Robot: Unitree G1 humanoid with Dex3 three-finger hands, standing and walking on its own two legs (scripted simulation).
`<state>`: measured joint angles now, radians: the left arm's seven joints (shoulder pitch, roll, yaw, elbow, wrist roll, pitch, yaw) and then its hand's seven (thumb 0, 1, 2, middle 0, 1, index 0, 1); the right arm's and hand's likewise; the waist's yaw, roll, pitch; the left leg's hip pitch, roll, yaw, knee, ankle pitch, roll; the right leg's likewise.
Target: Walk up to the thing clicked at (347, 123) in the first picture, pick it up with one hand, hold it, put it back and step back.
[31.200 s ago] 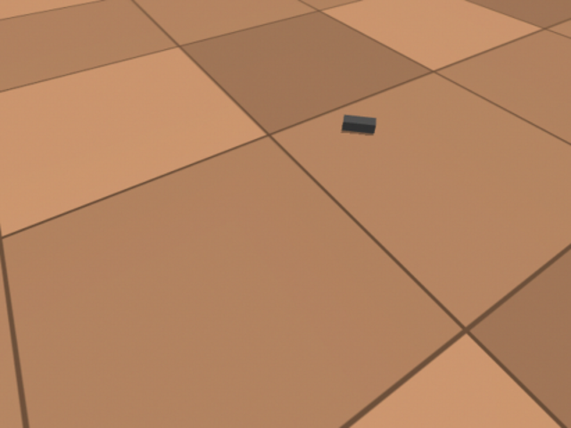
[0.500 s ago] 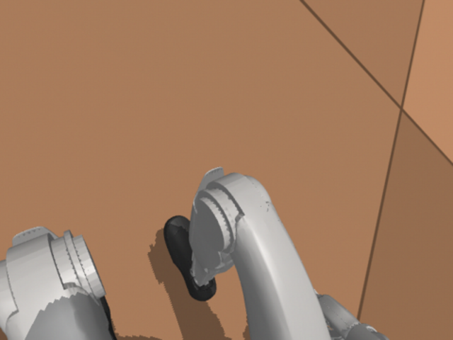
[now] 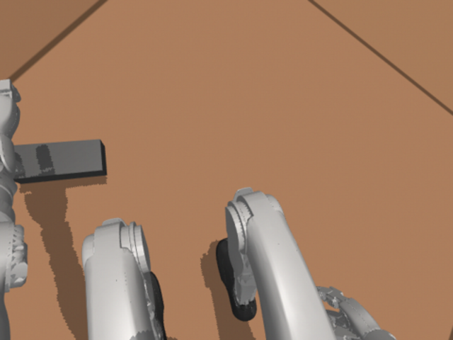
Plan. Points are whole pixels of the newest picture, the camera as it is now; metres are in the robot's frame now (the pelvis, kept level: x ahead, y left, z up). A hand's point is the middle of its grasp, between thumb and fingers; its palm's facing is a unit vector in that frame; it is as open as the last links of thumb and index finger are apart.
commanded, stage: withdraw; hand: left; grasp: from above
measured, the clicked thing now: (60, 161) +0.49 +0.28 -0.33
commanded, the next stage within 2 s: home in 0.44 s
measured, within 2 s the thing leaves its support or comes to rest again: neither
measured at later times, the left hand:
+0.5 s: hand (22, 142) +0.49 +0.30 -0.18, palm faces -0.34 -0.04 -0.94, open 13.7 cm
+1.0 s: hand out of the picture +0.38 +0.29 -0.06, palm faces -0.30 -0.45 -0.84, open 9.2 cm
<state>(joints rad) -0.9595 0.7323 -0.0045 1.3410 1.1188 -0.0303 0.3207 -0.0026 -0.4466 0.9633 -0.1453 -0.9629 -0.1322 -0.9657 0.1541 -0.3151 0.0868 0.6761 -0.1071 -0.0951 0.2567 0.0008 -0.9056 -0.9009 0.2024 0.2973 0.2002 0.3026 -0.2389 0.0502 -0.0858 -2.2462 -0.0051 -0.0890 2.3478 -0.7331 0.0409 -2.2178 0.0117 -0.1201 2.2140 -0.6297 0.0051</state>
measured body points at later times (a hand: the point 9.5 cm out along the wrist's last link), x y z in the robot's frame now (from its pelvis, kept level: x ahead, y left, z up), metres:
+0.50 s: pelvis -0.01 +0.00 -0.02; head +0.24 +0.08 +0.34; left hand +0.50 +0.30 -0.13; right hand +0.03 -0.28 -0.11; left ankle +0.07 +0.11 -0.32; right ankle +0.11 -0.11 -0.32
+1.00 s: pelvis +0.00 +0.00 +0.07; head +0.20 +0.05 +0.47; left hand +0.40 +0.31 -0.01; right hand +0.11 -0.27 -0.05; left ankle +0.06 +0.11 -0.32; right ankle +0.11 -0.11 -0.32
